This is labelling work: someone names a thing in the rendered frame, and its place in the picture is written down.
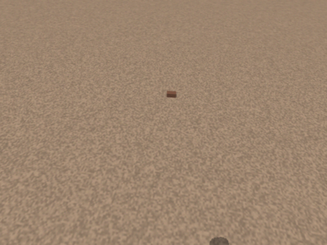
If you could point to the small box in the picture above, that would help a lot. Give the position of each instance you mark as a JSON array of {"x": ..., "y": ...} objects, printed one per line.
[{"x": 171, "y": 94}]

